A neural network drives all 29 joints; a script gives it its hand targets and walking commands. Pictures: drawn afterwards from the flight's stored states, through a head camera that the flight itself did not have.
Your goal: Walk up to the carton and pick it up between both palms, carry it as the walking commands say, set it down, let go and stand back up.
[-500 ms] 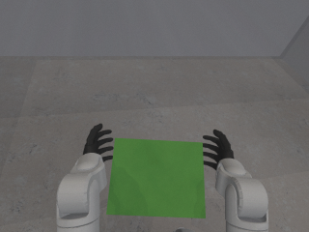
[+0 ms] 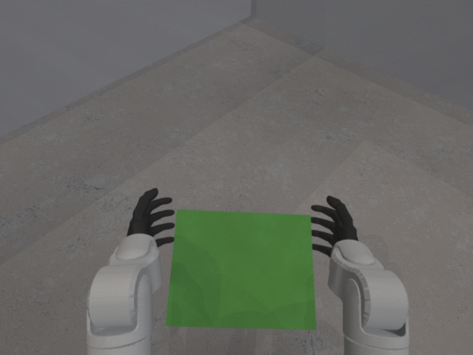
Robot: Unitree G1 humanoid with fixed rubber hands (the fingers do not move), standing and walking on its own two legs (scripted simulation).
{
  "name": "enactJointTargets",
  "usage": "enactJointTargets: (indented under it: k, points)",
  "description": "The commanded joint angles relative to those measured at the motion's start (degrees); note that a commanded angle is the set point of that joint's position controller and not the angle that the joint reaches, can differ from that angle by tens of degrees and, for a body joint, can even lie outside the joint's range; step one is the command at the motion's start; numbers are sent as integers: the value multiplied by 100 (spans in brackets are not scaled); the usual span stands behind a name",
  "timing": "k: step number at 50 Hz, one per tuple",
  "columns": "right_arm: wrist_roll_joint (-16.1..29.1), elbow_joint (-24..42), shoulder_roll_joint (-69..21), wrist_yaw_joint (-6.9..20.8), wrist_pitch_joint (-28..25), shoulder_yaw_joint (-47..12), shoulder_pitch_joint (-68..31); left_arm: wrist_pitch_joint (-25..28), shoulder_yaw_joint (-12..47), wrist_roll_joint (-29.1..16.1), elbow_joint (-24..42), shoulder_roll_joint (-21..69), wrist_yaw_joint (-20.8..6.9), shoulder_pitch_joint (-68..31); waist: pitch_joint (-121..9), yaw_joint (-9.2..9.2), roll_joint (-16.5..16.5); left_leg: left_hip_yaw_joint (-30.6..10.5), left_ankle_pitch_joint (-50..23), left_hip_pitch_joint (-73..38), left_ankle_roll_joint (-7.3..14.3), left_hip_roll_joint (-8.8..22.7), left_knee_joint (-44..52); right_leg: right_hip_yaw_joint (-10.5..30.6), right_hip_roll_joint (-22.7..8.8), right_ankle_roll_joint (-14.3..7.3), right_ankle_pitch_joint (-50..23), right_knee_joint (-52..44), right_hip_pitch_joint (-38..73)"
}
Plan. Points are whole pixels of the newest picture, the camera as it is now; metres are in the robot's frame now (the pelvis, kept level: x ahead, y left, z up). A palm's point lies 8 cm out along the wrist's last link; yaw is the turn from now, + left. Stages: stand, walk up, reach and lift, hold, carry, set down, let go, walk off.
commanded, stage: carry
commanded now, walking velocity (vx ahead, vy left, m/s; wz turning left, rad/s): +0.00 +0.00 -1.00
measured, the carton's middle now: (239, 267) +0.29 +0.00 -0.04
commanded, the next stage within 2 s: none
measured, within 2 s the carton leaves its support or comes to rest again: neither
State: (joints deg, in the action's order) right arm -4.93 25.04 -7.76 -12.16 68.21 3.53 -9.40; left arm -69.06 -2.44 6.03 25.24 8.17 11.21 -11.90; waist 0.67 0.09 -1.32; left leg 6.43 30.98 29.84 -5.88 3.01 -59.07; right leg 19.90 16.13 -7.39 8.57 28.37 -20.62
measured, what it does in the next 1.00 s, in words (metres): steps to the right, turning right: left foot, then right foot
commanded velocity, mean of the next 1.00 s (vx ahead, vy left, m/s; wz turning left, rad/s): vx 0.00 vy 0.00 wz -1.00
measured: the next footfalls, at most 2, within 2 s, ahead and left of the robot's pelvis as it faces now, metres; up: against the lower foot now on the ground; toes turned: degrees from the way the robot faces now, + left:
left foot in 0.30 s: +0.07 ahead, +0.11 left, +0.00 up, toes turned -9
right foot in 0.58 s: +0.08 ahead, -0.25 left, +0.00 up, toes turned -25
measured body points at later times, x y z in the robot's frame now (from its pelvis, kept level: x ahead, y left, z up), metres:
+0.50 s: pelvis +0.08 -0.05 -0.02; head +0.11 -0.07 +0.43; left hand +0.40 -0.04 +0.06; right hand +0.27 -0.30 +0.05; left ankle +0.03 +0.12 -0.74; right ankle +0.00 -0.17 -0.69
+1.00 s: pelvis +0.15 -0.18 -0.01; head +0.19 -0.17 +0.43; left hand +0.43 -0.33 +0.06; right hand +0.18 -0.49 +0.07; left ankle +0.19 -0.13 -0.74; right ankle +0.02 -0.22 -0.67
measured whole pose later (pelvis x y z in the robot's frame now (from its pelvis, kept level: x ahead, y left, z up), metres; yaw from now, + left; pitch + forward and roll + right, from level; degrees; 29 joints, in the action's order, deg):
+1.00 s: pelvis +0.15 -0.18 -0.01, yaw -57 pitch +4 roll -2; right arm -4.9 22.8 -7.5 -11.8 67.9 1.7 -6.8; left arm -70.1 -2.4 4.7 25.2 7.7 12.9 -8.9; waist -3.0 0.2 -2.3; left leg 13.8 23.0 20.7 3.0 5.5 -39.9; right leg 6.1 7.9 -1.5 25.8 63.4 -30.5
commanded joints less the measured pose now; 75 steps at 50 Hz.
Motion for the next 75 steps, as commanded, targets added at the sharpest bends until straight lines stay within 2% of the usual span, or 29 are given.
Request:
enactJointTargets:
  k: [1, 9, 11, 12, 14, 18, 21, 26, 27, 28, 29, 30, 32, 36, 41, 43, 44, 45, 49, 56, 63, 65, 66, 67, 68, 69, 71, 72, 75]
  points:
    - [2213, 1173, -5604, 1246, -213, -3892, -2422, 105, 3001, -1844, 373, 5294, -1315, -918, -2531, -195, -627, -1079, -264, 788, -51, -455, 851, 2224, -1856, -54, -4197, -326, 2948]
    - [2178, 1231, -5491, 1137, -249, -3772, -2144, 182, 3112, -1870, 654, 5059, -1201, -1079, -2942, -184, -359, -951, -669, -210, 66, -323, 1919, 2270, -1479, 253, -5251, 261, 2681]
    - [2111, 954, -5403, 1148, -216, -3626, -1773, 163, 3202, -1837, 602, 5005, -1127, -998, -3057, -140, 206, -984, -1304, -1241, 224, 11, 2597, 1828, -1348, 383, -5059, 849, 1892]
    - [2113, 1001, -5451, 1152, -265, -3642, -1722, 210, 3208, -1855, 612, 5084, -1105, -1004, -3303, -32, 443, -1100, -2146, -2649, 444, 370, 3083, 1277, -1103, 682, -4363, 1432, 855]
    - [2177, 1232, -5366, 1217, -354, -3648, -1871, 257, 3321, -1840, 832, 5123, -1056, -1169, -3282, -92, 1832, -1098, -7314, -5657, 1099, 2235, 3019, -730, -643, 976, 2229, 3200, -2182]
    - [1843, 775, -5304, 1111, -225, -3464, -1810, 145, 3373, -2134, 803, 5166, -1068, -1565, -2329, -95, 978, -557, -6544, -4596, 1441, 3224, 2847, -1017, -1785, 938, 2291, 4770, -2839]
    - [1819, 980, -5218, 1056, -158, -3606, -1986, 86, 3258, -2226, 895, 5226, -1151, -1524, -1458, -72, 205, 98, -5762, -3724, 1058, 2477, 2687, -1625, -1729, 910, 1829, 3412, -2508]
    - [1974, 1068, -5110, 1068, -80, -3533, -1835, 29, 3315, -2140, 613, 5344, -1013, -1329, -2310, -124, 1374, 1355, -7087, -3838, 322, 1603, 604, -2896, -796, 854, 647, 1126, -529]
    - [1916, 721, -5008, 1076, -13, -3392, -1600, -18, 3295, -2103, 520, 5261, -993, -1312, -2356, -289, 1190, 1432, -6735, -3281, 149, 1496, -322, -2593, -724, 725, -24, 305, 67]
    - [1914, 718, -4973, 1075, -24, -3406, -1601, -15, 3312, -2127, 542, 5166, -1019, -1207, -2159, -375, 413, 1143, -4359, -1995, -95, 1111, -1195, -1628, -959, 468, -1676, -222, 857]
    - [1821, 440, -5064, 1103, 41, -3423, -1432, -56, 3247, -2125, 439, 4988, -1033, -1358, -1804, -148, -1011, 756, 228, 218, -275, 486, -1763, 427, -2132, -65, -5603, 535, 1908]
    - [1818, 326, -5117, 1108, 41, -3495, -1447, -65, 3173, -2108, 379, 4945, -1053, -1375, -1860, -60, -1485, 107, 1582, 891, -355, 95, -2156, 2012, -2620, -596, -7429, 362, 2048]
    - [1882, 383, -5360, 1156, 1, -3451, -1696, -83, 3281, -2149, 365, 5247, -1103, -1561, -2010, -97, -486, -512, 1500, 990, -301, 160, -1114, 1416, -2530, -459, -6450, 432, 2267]
    - [2030, 624, -5629, 1221, -159, -3704, -1978, 56, 3176, -1983, 140, 5473, -1220, -1122, -2407, -136, -1162, -890, 724, 441, -36, 53, 230, 1444, -2119, -450, -4303, 260, 2194]
    - [2070, 659, -5501, 1279, -254, -3562, -1972, 165, 3405, -1938, 569, 5291, -1184, -1545, -2086, -145, -518, -546, 34, -689, 88, -266, 1786, 1454, -1699, -510, -2687, 53, 933]
    - [1939, 199, -5451, 1283, -179, -3365, -1497, 90, 3471, -1968, 555, 5178, -1121, -1739, -2365, 108, 267, -673, -1729, -3030, 311, 432, 3351, 521, -1295, 11, -1449, 1044, -668]
    - [1918, 106, -5228, 1268, -175, -3265, -1398, 38, 3467, -1903, 440, 5168, -1066, -1644, -2468, 63, 1717, -1518, -3797, -4484, 682, 1985, 3931, -760, -686, 544, 1129, 2294, -2003]
    - [1925, 65, -5166, 1262, -193, -3176, -1401, 37, 3462, -1865, 392, 5090, -1023, -1691, -2430, -77, 2105, -1719, -5539, -5043, 1046, 3014, 3323, -1462, -746, 813, 2723, 3577, -2887]
    - [1867, 522, -5248, 1275, -203, -3151, -1750, -18, 3684, -2123, 544, 5332, -1024, -1980, -1687, -66, 524, -98, -5084, -3784, 1067, 2618, 3450, -1638, -1760, 944, 1597, 4541, -2680]
    - [1921, 736, -4954, 1256, -129, -2967, -2078, -125, 3713, -2027, 367, 5449, -906, -1823, -1537, -76, 1559, 1111, -5882, -4087, 726, 2138, 2878, -2518, -1757, 1121, 1118, 4271, -3026]
    - [1874, 529, -4854, 1157, -39, -2939, -1939, -193, 3542, -2026, 269, 5238, -889, -1802, -1545, -90, 1755, 1754, -6471, -3891, 623, 2393, 1955, -2965, -1870, 860, 903, 2273, -1997]
    - [1901, 593, -4873, 1150, -33, -3055, -1952, -188, 3414, -2005, 227, 5157, -923, -1655, -2164, -91, 1499, 1705, -6976, -3971, 481, 2106, 783, -3119, -1355, 750, 476, 1249, -1051]
    - [1875, 566, -4903, 1151, -38, -3061, -1859, -178, 3425, -2047, 169, 5294, -962, -1595, -2391, -249, 1141, 1783, -6580, -3408, 332, 1779, -271, -2986, -1091, 690, -388, 219, -118]
    - [1916, 560, -4916, 1141, -26, -3162, -2035, -169, 3255, -2009, -101, 5284, -985, -1300, -2034, -338, -104, 1432, -3795, -2062, 196, 1340, -1135, -2192, -1332, 508, -1906, -345, 653]
    - [1921, 607, -5003, 1151, -8, -3357, -2076, -153, 3140, -2023, -178, 5193, -1031, -1149, -1753, -147, -1444, 1065, 271, -98, 43, 605, -1772, -340, -2274, 118, -5700, 293, 1730]
    - [2013, 750, -5041, 1161, -29, -3505, -2378, -135, 3023, -1938, -234, 5097, -1075, -1052, -1780, -65, -1646, 293, 1229, 599, 51, 263, -2313, 1085, -2898, -312, -7118, 42, 1961]
    - [1918, 718, -5337, 1181, -82, -3566, -2098, -56, 3208, -2091, 132, 5337, -1199, -1284, -2281, -26, -544, -559, 830, 606, 133, 478, -1968, 768, -3083, -302, -4002, -28, 2058]
    - [1940, 582, -5504, 1192, -48, -3622, -2100, -82, 3176, -2068, 25, 5477, -1227, -1114, -2497, -85, -627, -480, 456, 406, 196, 472, -1652, 458, -2968, -234, -2482, -289, 2055]
    - [2156, 1059, -5835, 1256, -242, -3902, -2779, 111, 3169, -2037, 130, 5825, -1324, -1219, -2727, -126, -682, -489, -70, 146, 296, 377, -1270, 350, -2791, 0, -1624, -567, 1966]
